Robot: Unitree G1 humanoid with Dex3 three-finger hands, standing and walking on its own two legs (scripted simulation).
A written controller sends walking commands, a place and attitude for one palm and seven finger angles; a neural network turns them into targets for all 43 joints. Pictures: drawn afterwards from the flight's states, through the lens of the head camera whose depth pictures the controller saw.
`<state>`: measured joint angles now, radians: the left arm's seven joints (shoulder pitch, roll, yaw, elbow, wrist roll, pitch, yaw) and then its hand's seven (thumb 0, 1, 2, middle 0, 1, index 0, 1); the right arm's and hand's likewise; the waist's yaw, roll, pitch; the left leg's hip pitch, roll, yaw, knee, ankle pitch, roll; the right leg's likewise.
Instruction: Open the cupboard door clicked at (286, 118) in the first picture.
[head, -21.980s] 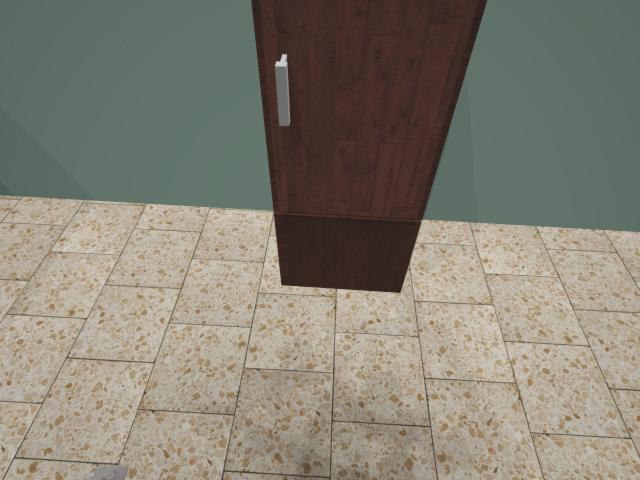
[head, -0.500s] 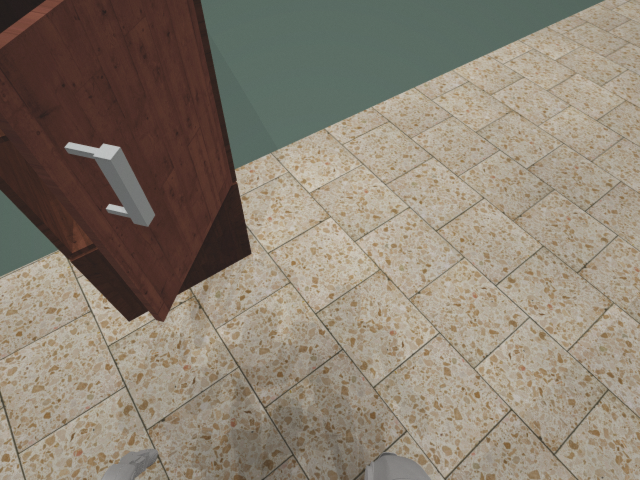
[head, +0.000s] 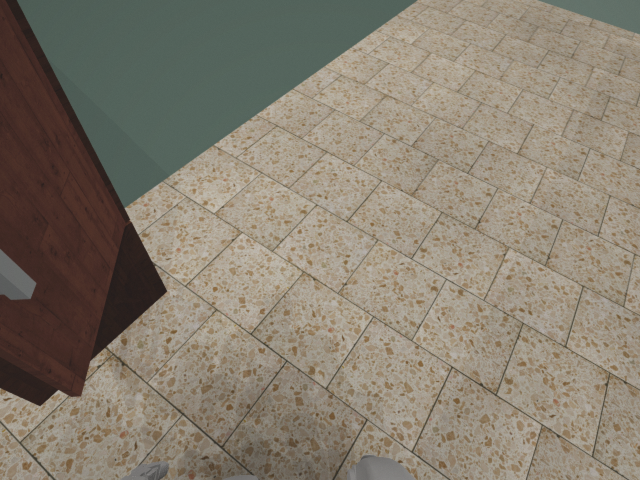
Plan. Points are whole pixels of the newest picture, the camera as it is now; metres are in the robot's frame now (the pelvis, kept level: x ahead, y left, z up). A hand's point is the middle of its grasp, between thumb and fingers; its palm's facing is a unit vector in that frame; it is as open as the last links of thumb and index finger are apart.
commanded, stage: walk to a spot facing it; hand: left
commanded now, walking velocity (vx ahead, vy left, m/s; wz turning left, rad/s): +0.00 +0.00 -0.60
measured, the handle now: out of the picture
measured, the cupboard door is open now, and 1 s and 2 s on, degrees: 40 40 40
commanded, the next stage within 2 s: turn to face it in 1.68 s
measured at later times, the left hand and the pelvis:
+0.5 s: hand (234, 450) +0.17 +0.12 -0.16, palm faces -0.27 -0.94 -0.21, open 7.4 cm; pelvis +0.09 -0.05 +0.01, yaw -18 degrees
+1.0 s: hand (342, 255) +0.51 -0.03 -0.15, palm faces -0.56 -0.81 -0.18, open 7.4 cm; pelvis +0.30 -0.11 +0.01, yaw -33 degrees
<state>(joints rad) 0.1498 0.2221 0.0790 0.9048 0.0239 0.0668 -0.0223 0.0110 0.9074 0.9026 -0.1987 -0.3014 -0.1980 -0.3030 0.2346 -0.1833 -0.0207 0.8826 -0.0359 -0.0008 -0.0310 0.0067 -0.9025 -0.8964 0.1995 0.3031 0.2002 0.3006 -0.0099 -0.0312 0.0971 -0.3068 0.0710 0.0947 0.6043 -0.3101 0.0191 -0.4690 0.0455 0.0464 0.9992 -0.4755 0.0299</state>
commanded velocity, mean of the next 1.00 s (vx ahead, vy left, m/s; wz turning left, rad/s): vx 0.33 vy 0.00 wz -0.46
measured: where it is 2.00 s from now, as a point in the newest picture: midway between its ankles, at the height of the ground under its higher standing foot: (434, 326)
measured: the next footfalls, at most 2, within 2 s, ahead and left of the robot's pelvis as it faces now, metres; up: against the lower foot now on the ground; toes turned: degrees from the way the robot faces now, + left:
right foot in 0.28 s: +0.04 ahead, -0.15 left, +0.00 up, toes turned -18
left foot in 0.66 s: +0.32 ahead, +0.01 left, +0.00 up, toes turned -17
